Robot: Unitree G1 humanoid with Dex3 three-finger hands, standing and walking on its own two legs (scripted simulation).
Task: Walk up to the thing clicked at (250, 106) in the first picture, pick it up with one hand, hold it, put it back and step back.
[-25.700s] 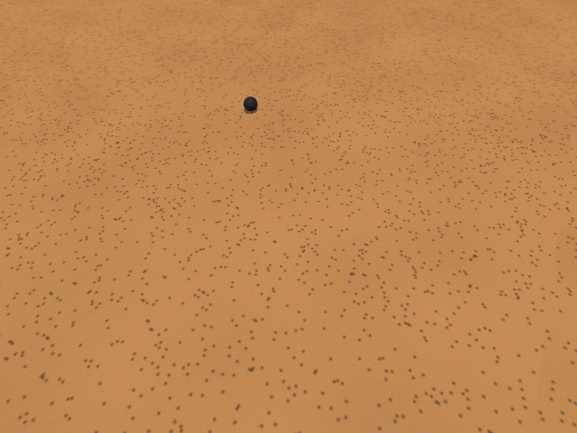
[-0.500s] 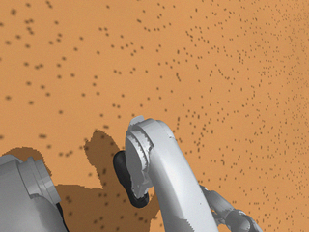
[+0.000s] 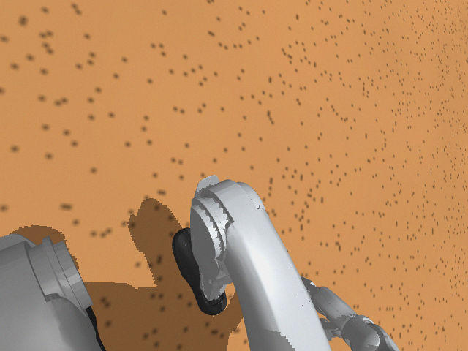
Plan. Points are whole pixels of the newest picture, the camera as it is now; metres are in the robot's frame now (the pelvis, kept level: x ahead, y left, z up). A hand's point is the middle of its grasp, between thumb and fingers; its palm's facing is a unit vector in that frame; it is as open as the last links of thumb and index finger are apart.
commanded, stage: close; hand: left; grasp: from above
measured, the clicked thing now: out of the picture +0.45 +0.39 -0.26
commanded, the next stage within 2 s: settle in 0.52 s
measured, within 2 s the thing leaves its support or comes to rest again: leaves its support in 0.84 s
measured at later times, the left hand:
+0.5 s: hand out of the picture +0.44 +0.38 -0.24, palm faces -0.42 -0.16 -0.89, open 10.7 cm
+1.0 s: hand out of the picture +0.45 +0.40 -0.20, palm faces -0.39 -0.15 -0.91, open 10.5 cm
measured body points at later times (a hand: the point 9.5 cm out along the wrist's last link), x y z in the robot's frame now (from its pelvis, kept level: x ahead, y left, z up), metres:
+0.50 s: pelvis +0.00 +0.00 +0.00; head +0.27 +0.15 +0.32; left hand +0.45 +0.39 -0.19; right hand +0.09 -0.25 -0.06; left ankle +0.07 +0.13 -0.27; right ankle +0.12 -0.12 -0.27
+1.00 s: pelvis +0.00 +0.00 +0.00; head +0.26 +0.14 +0.34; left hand +0.46 +0.40 -0.15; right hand +0.10 -0.25 -0.06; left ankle +0.07 +0.13 -0.27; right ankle +0.12 -0.12 -0.27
